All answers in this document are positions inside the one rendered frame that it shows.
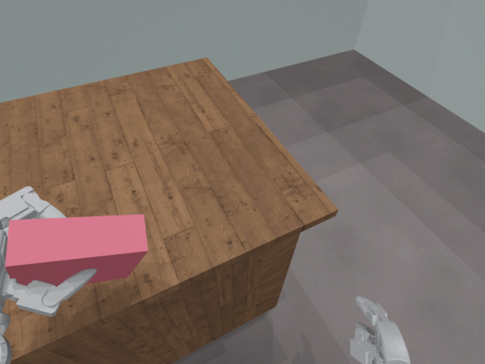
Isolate left robot hand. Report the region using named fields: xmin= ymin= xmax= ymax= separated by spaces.
xmin=0 ymin=187 xmax=97 ymax=317

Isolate sponge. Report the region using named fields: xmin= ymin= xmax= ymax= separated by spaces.
xmin=5 ymin=215 xmax=148 ymax=287

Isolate table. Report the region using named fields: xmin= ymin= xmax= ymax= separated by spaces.
xmin=0 ymin=58 xmax=339 ymax=364

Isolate right robot hand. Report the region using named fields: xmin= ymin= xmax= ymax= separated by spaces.
xmin=350 ymin=296 xmax=411 ymax=364

